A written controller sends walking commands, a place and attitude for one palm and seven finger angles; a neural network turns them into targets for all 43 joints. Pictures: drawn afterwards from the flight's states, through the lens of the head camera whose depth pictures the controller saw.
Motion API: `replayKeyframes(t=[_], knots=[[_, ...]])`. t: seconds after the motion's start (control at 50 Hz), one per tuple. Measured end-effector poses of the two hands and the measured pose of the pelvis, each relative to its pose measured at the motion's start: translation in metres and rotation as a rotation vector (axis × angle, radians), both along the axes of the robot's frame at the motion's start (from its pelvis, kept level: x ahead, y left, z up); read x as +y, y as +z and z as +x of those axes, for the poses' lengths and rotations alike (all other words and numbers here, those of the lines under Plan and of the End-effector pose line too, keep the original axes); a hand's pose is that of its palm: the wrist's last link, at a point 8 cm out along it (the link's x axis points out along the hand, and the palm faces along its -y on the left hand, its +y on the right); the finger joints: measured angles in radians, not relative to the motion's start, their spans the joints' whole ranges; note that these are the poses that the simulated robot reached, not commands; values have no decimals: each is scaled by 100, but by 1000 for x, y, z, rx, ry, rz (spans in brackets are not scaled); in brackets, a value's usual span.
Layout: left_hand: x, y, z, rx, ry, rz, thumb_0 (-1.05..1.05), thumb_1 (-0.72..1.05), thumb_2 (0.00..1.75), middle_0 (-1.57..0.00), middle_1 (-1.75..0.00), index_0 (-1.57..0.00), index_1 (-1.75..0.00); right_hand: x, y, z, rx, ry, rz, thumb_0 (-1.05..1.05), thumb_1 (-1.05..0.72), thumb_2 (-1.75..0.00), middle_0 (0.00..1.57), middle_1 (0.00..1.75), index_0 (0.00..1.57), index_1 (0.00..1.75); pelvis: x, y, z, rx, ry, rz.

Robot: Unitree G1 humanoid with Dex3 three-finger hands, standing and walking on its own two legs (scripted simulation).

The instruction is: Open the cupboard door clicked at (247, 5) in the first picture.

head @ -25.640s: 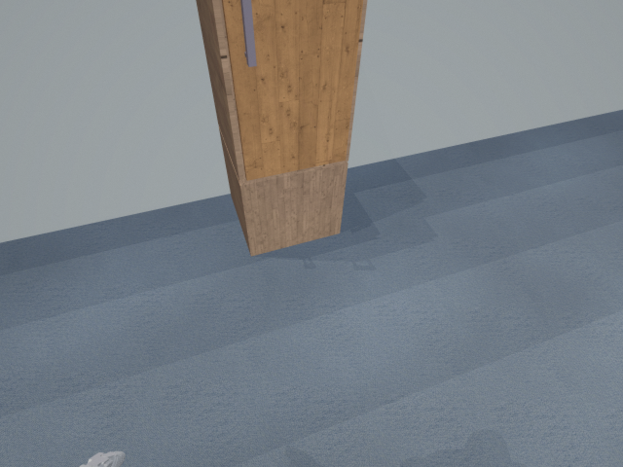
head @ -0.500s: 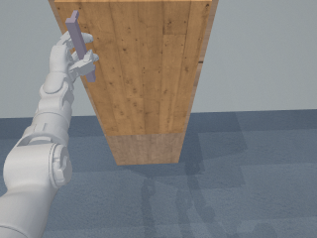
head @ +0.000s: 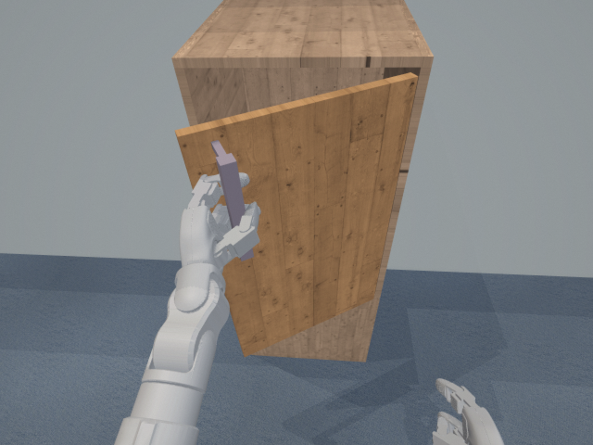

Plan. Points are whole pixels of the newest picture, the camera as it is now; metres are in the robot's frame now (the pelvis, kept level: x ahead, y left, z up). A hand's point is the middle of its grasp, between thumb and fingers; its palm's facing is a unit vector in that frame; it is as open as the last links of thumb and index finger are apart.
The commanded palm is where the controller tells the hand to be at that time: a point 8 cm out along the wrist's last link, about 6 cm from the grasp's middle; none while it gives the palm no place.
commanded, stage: pull the door open along its arc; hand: left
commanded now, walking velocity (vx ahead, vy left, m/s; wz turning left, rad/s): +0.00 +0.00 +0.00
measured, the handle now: (232, 203) +0.40 +0.11 +0.15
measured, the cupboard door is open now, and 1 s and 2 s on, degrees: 30 44 45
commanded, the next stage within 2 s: open thumb and fingers to let go in 0.28 s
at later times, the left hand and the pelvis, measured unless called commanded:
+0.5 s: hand (294, 262) +0.29 +0.02 +0.16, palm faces +0.36 -0.93 +0.00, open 6.8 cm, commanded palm +0.24 +0.06 +0.15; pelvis -0.01 -0.05 +0.00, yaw +5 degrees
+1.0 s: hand (284, 262) +0.29 +0.03 +0.16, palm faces +0.36 -0.93 +0.02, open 13.8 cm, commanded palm +0.24 +0.06 +0.15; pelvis +0.00 -0.05 +0.00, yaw +3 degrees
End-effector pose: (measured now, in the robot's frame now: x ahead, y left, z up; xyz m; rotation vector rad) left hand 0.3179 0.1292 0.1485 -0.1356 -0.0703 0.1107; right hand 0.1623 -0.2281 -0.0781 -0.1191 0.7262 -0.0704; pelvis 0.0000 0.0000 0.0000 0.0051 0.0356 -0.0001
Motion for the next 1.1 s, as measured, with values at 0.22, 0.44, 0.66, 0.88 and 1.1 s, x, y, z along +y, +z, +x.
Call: replayKeyframes(t=[0.22,0.44,0.66,0.88,1.1], knots=[[-57,7,-64,69,67,53,3,64,71,-32,-126,-30,-129,23,35,56,-108,130,56,1,-90,-90,20,30,20,30,-24,3,-2,-75,34,9],[-71,9,-72,80,207,114,2,62,79,-32,-123,-27,-128,-3,-3,30,56,160,40,1,-90,-90,20,30,20,30,-45,0,-11,-99,81,11],[-70,4,-64,85,251,113,1,39,70,-34,-127,-33,-129,-26,-23,0,145,98,25,1,-91,-90,20,30,20,30,-54,3,-10,-93,65,28],[-67,6,-64,59,238,109,1,-23,42,-31,-122,-31,-122,-27,-12,15,84,74,14,1,-91,-90,20,30,20,30,-51,3,-3,-99,49,30],[-54,5,-71,49,225,114,-1,-47,31,-26,-90,-25,-90,-6,0,39,28,117,12,1,-91,-90,20,30,20,30,-39,1,-2,-97,61,20]])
